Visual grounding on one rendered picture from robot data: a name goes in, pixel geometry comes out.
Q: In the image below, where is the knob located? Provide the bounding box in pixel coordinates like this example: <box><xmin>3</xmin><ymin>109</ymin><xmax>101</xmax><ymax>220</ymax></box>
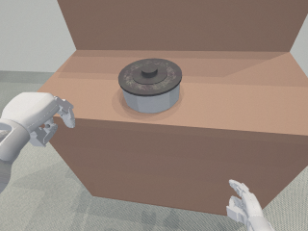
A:
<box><xmin>141</xmin><ymin>64</ymin><xmax>158</xmax><ymax>76</ymax></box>

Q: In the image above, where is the pot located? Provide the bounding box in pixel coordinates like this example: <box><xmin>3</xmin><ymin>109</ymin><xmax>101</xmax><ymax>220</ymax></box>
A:
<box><xmin>122</xmin><ymin>83</ymin><xmax>180</xmax><ymax>114</ymax></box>

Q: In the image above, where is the robot right forearm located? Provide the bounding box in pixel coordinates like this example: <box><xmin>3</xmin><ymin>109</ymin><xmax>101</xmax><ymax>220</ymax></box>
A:
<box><xmin>246</xmin><ymin>216</ymin><xmax>275</xmax><ymax>231</ymax></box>

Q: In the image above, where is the robot left hand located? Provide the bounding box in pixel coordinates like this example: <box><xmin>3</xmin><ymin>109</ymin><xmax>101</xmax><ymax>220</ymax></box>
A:
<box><xmin>1</xmin><ymin>91</ymin><xmax>76</xmax><ymax>147</ymax></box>

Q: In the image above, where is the robot right hand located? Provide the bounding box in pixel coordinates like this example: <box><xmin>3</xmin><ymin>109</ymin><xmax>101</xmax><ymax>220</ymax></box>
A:
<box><xmin>226</xmin><ymin>179</ymin><xmax>265</xmax><ymax>225</ymax></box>

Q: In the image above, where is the table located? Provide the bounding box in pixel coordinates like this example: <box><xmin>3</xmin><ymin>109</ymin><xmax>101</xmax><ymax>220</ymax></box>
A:
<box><xmin>37</xmin><ymin>0</ymin><xmax>308</xmax><ymax>216</ymax></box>

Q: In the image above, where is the lid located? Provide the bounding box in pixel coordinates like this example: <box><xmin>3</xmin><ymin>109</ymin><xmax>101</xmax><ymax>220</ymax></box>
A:
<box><xmin>117</xmin><ymin>58</ymin><xmax>182</xmax><ymax>97</ymax></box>

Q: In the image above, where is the robot left forearm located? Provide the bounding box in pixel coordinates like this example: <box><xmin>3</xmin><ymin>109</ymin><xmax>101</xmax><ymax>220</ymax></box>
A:
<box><xmin>0</xmin><ymin>118</ymin><xmax>31</xmax><ymax>193</ymax></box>

